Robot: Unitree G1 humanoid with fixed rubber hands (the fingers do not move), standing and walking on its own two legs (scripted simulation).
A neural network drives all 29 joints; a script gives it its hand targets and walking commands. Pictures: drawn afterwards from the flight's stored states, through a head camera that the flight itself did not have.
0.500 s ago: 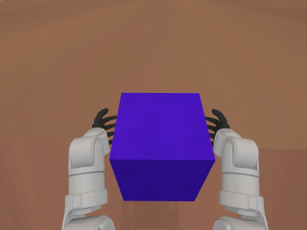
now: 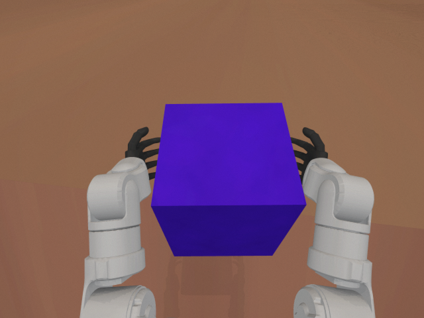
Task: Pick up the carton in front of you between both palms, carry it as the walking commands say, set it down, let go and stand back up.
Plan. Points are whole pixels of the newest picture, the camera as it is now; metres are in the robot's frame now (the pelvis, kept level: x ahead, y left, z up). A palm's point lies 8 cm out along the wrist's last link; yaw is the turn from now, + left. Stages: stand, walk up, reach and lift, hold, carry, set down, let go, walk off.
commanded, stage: carry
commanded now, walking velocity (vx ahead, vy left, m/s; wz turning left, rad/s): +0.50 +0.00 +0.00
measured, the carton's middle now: (223, 186) +0.35 +0.02 +0.07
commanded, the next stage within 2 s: none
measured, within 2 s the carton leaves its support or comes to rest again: neither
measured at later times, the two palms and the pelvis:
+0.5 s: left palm (183, 68) +0.62 +0.14 +0.16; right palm (310, 78) +0.61 -0.17 +0.17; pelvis +0.27 +0.01 +0.01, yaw -2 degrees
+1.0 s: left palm (199, 5) +0.93 +0.13 +0.21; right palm (297, 15) +0.90 -0.16 +0.21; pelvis +0.58 +0.02 +0.07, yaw -3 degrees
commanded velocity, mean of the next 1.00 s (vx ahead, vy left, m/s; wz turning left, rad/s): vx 0.50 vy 0.00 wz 0.00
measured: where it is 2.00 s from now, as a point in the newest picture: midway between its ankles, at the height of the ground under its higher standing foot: (233, 150)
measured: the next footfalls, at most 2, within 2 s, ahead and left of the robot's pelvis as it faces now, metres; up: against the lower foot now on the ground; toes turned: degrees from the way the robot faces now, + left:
left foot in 0.10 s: +0.17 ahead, +0.11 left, +0.02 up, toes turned +6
right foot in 0.50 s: +0.45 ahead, -0.09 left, +0.06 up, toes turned -9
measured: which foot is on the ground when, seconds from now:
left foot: up 0.00-0.08, down 0.10-0.52, up 0.54-0.88, down 0.90-1.00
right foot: down 0.00-0.10, up 0.12-0.48, down 0.50-0.94, up 0.96-1.00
